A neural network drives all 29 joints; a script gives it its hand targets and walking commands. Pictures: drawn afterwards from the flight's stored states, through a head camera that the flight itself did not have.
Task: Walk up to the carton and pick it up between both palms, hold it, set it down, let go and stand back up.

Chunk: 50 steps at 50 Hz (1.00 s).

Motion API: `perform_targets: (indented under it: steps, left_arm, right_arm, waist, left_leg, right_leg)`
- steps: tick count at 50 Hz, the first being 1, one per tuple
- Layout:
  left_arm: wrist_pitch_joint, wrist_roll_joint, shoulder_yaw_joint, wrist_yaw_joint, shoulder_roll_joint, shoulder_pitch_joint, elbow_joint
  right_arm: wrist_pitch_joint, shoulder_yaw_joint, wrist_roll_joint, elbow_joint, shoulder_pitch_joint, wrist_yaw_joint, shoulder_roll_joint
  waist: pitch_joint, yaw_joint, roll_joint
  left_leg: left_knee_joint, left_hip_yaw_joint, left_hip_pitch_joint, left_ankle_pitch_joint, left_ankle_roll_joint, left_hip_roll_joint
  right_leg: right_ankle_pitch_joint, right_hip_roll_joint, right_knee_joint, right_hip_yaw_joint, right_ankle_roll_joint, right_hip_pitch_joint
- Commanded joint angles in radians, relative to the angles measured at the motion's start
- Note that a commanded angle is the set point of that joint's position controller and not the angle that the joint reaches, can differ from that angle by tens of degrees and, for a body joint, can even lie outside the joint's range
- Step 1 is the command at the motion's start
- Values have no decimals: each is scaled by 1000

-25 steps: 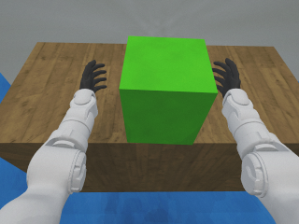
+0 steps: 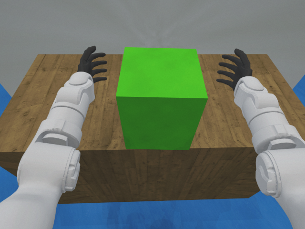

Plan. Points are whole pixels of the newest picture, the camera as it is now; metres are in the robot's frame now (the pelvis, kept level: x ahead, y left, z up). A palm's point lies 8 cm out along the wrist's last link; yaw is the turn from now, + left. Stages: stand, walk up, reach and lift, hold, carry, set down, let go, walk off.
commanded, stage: set down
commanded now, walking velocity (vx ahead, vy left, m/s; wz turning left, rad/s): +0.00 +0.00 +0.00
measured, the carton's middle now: (158, 101) +0.50 +0.01 +0.03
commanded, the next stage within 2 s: none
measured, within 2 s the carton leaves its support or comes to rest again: neither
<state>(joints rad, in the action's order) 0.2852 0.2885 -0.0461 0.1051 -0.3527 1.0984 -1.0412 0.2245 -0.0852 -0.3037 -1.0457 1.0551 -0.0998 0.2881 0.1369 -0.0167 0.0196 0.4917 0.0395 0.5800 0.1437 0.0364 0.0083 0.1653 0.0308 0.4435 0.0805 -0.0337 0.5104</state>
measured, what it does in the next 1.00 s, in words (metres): stands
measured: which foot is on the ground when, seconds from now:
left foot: down 0.00-1.00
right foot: down 0.00-1.00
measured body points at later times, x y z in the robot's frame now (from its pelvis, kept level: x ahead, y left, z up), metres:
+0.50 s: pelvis +0.04 -0.01 +0.01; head +0.08 +0.00 +0.46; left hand +0.46 +0.22 +0.10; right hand +0.46 -0.20 +0.11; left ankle +0.05 +0.09 -0.73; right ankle +0.02 -0.10 -0.73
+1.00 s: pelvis +0.04 +0.00 +0.01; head +0.06 +0.02 +0.46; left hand +0.40 +0.22 +0.06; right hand +0.39 -0.20 +0.07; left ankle +0.05 +0.09 -0.73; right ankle +0.02 -0.10 -0.73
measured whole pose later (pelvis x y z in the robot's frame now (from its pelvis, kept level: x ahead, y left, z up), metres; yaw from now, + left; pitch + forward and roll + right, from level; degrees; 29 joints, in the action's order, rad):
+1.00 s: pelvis +0.04 +0.00 +0.01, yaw -1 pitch +3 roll -1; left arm 0.15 0.16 0.10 -0.03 -0.27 0.37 -0.50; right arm 0.00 0.01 -0.29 -0.50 0.31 -0.10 0.21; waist 0.01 0.01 0.03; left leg 0.40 0.06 0.27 0.18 0.03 0.00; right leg 0.20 0.03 0.35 0.05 -0.03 0.21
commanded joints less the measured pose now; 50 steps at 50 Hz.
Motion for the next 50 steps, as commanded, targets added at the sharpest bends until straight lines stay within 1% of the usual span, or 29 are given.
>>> perform_targets:
  steps: [1, 4, 5, 6, 7, 12, 13, 14, 17, 18, 20, 21, 24, 27, 31, 32, 33, 35, 36, 37, 38, 39, 42, 43, 45, 46, 47, 48, 50]
  left_arm:
    - [-38, -5, 43, -20, -157, 539, 147]
    - [-30, -43, 96, -54, -160, 451, 152]
    - [-29, -52, 116, -65, -170, 465, 167]
    - [-28, -66, 126, -74, -155, 410, 177]
    - [-29, -70, 137, -81, -160, 428, 202]
    - [-30, -94, 170, -106, -151, 312, 326]
    - [-33, -106, 179, -111, -139, 237, 354]
    - [-35, -108, 186, -115, -147, 243, 389]
    - [-42, -130, 204, -128, -133, 110, 465]
    - [-46, -128, 211, -131, -147, 128, 494]
    - [-60, -136, 216, -135, -135, 28, 536]
    - [-68, -132, 218, -136, -143, 42, 569]
    - [-98, -130, 213, -139, -140, -45, 635]
    - [-123, -116, 206, -138, -150, -75, 681]
    - [-140, -106, 200, -139, -142, -175, 726]
    - [-141, -102, 197, -140, -147, -164, 726]
    - [-141, -102, 195, -140, -133, -217, 730]
    - [-140, -104, 198, -143, -124, -254, 742]
    - [-137, -99, 197, -143, -125, -245, 749]
    - [-135, -103, 196, -144, -115, -285, 743]
    - [-133, -100, 194, -143, -117, -263, 744]
    - [-131, -104, 192, -144, -98, -320, 740]
    - [-135, -110, 191, -142, -86, -340, 730]
    - [-138, -118, 189, -142, -68, -388, 725]
    - [-155, -122, 188, -141, -62, -391, 716]
    - [-166, -130, 185, -140, -44, -448, 705]
    - [-180, -128, 181, -138, -46, -426, 709]
    - [-197, -133, 175, -136, -31, -476, 700]
    - [-237, -131, 165, -129, -29, -483, 699]
  right_arm:
    - [-17, 5, 2, 166, 501, -9, 178]
    - [-25, 34, -14, 176, 439, -29, 172]
    - [-30, 31, -16, 195, 461, -36, 180]
    - [-38, 47, -23, 200, 406, -40, 170]
    - [-45, 47, -24, 222, 430, -44, 177]
    - [-90, 80, -43, 321, 335, -55, 164]
    - [-100, 92, -47, 336, 266, -57, 153]
    - [-108, 89, -47, 367, 273, -59, 155]
    - [-135, 96, -45, 423, 135, -60, 134]
    - [-141, 87, -38, 455, 150, -61, 137]
    - [-156, 88, -33, 493, 34, -58, 115]
    - [-164, 80, -28, 526, 44, -56, 113]
    - [-190, 77, -22, 600, -60, -48, 95]
    - [-208, 64, -14, 667, -106, -41, 87]
    - [-223, 66, -12, 729, -212, -35, 77]
    - [-223, 59, -10, 738, -205, -34, 81]
    - [-225, 64, -12, 741, -258, -32, 76]
    - [-230, 61, -10, 752, -295, -32, 77]
    - [-230, 54, -10, 755, -290, -31, 82]
    - [-230, 59, -12, 748, -336, -29, 79]
    - [-229, 53, -8, 756, -311, -28, 85]
    - [-231, 60, -9, 743, -370, -25, 78]
    - [-233, 55, 1, 733, -382, -17, 77]
    - [-237, 63, -1, 724, -424, -12, 66]
    - [-247, 55, 12, 720, -423, -5, 60]
    - [-256, 64, 13, 705, -480, 1, 52]
    - [-265, 54, 22, 711, -454, 5, 55]
    - [-276, 59, 23, 703, -502, 11, 44]
    - [-303, 45, 35, 708, -509, 21, 42]
  waist:
    - [649, -12, -58]
    - [673, -14, -41]
    - [688, -12, -43]
    - [677, -15, -42]
    - [683, -13, -44]
    - [630, -9, -45]
    - [610, -7, -40]
    - [602, -11, -42]
    - [551, -9, -40]
    - [542, -11, -39]
    - [508, -11, -34]
    - [504, -10, -40]
    - [498, -10, -53]
    - [495, -10, -66]
    - [484, -7, -67]
    - [482, -7, -69]
    - [469, -5, -67]
    - [453, -2, -65]
    - [450, -2, -68]
    - [430, -1, -66]
    - [425, 5, -67]
    - [397, 5, -60]
    - [351, 16, -54]
    - [327, 21, -49]
    - [302, 25, -44]
    - [281, 29, -41]
    - [278, 31, -42]
    - [262, 35, -39]
    - [260, 36, -47]
  left_leg:
    - [-63, -61, -370, -81, -35, 9]
    - [-55, -53, -390, -228, -43, -10]
    - [-51, -48, -389, -255, -48, -16]
    - [-51, -45, -406, -287, -53, -18]
    - [-50, -40, -417, -304, -58, -21]
    - [-47, -37, -481, -378, -72, -28]
    - [-47, -38, -500, -397, -73, -29]
    - [-48, -35, -499, -397, -75, -33]
    - [-53, -32, -515, -414, -74, -39]
    - [-56, -29, -501, -400, -73, -42]
    - [-60, -32, -506, -398, -69, -43]
    - [-59, -28, -495, -389, -68, -45]
    - [-58, -29, -496, -389, -67, -45]
    - [-55, -30, -477, -366, -61, -43]
    - [-57, -36, -481, -365, -56, -38]
    - [-57, -39, -473, -358, -55, -36]
    - [-58, -41, -488, -365, -56, -32]
    - [-58, -41, -511, -379, -59, -28]
    - [-58, -40, -517, -372, -60, -26]
    - [-61, -43, -528, -369, -60, -24]
    - [-63, -42, -525, -357, -60, -21]
    - [-67, -45, -539, -356, -59, -17]
    - [-78, -44, -539, -332, -59, -13]
    - [-85, -46, -543, -327, -58, -12]
    - [-95, -43, -529, -310, -56, -12]
    - [-99, -46, -537, -310, -55, -10]
    - [-101, -41, -526, -299, -55, -12]
    - [-103, -44, -534, -296, -53, -8]
    - [-104, -44, -524, -282, -54, -8]
  right_leg:
    - [-102, -16, -50, -51, 27, -241]
    - [-316, -6, -35, -48, 45, -342]
    - [-365, -3, -30, -46, 50, -364]
    - [-412, 1, -27, -44, 53, -393]
    - [-430, 6, -28, -40, 54, -399]
    - [-498, 15, -43, -36, 56, -459]
    - [-523, 15, -46, -38, 58, -481]
    - [-529, 15, -49, -39, 61, -483]
    - [-567, 12, -53, -49, 66, -519]
    - [-557, 10, -53, -51, 69, -516]
    - [-558, 6, -56, -58, 70, -530]
    - [-544, 3, -55, -62, 71, -518]
    - [-548, -4, -50, -75, 67, -521]
    - [-521, -10, -44, -83, 66, -501]
    - [-509, -13, -43, -91, 63, -489]
    - [-495, -14, -44, -93, 62, -476]
    - [-492, -12, -46, -90, 60, -475]
    - [-479, -9, -56, -91, 57, -456]
    - [-454, -7, -62, -88, 55, -439]
    - [-441, -6, -68, -90, 51, -437]
    - [-415, -5, -73, -89, 50, -422]
    - [-403, -4, -79, -89, 46, -420]
    - [-335, -2, -95, -87, 38, -402]
    - [-322, -3, -101, -90, 34, -409]
    - [-288, -4, -111, -92, 31, -407]
    - [-283, -4, -114, -91, 28, -416]
    - [-262, -6, -118, -94, 28, -405]
    - [-253, -6, -120, -93, 25, -408]
    - [-223, -9, -121, -95, 19, -397]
